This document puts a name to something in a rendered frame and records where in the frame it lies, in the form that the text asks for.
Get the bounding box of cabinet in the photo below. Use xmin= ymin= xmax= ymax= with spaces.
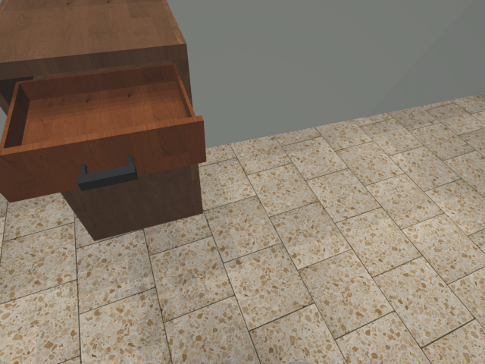
xmin=0 ymin=0 xmax=203 ymax=241

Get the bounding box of handle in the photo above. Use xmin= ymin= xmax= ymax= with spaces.
xmin=77 ymin=155 xmax=138 ymax=191

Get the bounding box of drawer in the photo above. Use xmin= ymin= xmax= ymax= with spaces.
xmin=0 ymin=63 xmax=206 ymax=202

